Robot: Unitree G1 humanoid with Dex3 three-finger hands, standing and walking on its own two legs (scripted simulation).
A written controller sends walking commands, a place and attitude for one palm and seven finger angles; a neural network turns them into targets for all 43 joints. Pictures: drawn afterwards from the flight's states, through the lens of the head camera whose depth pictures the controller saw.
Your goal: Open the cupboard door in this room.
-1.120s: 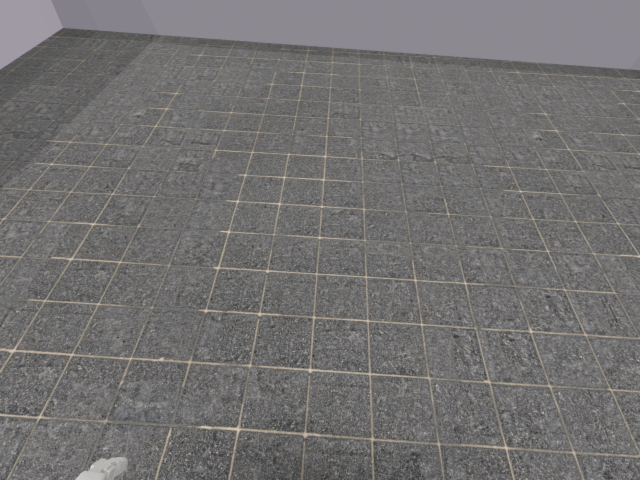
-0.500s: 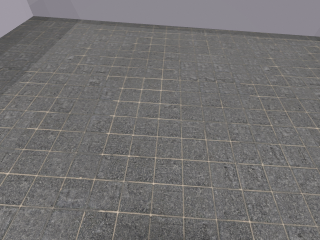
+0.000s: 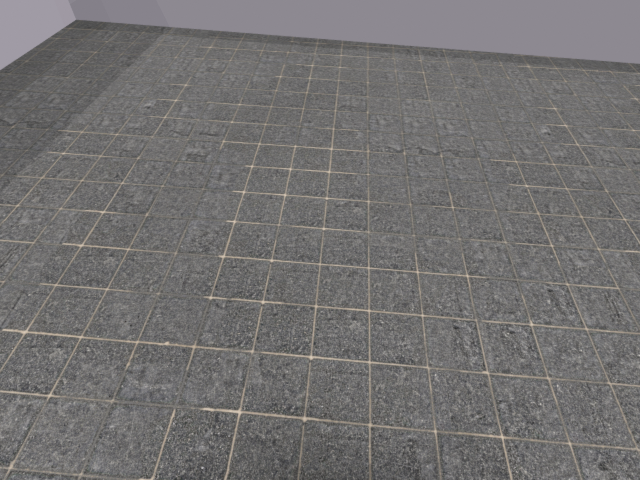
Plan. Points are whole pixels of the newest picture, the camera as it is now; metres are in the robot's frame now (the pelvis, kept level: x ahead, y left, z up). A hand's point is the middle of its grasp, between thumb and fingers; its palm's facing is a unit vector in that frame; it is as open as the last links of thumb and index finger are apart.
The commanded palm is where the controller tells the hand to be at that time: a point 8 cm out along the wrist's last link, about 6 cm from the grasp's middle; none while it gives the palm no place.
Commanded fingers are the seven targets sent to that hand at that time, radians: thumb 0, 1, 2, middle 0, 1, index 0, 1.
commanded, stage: turn or walk to find it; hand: left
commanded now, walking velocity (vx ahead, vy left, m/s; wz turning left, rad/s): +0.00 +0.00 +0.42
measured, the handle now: out of the picture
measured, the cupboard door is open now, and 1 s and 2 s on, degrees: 0 0 0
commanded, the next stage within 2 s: stand and wait in 1.70 s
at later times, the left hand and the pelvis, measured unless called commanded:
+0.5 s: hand out of the picture +0.03 +0.21 -0.16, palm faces +0.19 -0.94 -0.28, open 7.4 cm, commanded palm none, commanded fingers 0.00 0.90 0.90 -0.20 -0.30 -0.20 -0.30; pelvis -0.03 -0.02 -0.01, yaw +11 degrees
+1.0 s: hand out of the picture -0.14 +0.16 -0.19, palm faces +0.46 -0.86 -0.21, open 7.4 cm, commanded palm none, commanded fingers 0.00 0.90 0.90 -0.20 -0.30 -0.20 -0.30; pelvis -0.06 -0.02 -0.01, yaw +26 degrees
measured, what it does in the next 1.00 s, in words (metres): steps on the spot, turning left: right foot, then left foot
